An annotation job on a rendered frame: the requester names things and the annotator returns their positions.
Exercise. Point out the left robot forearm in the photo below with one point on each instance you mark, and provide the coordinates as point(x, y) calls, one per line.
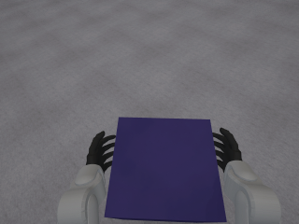
point(80, 204)

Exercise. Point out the robot left hand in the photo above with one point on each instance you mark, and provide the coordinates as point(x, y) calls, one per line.
point(96, 151)

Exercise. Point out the robot right hand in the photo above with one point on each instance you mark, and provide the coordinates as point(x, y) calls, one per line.
point(229, 147)

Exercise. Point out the right robot forearm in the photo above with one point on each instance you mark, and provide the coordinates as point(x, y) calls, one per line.
point(255, 203)

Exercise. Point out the carton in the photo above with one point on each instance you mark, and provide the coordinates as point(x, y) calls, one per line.
point(165, 170)

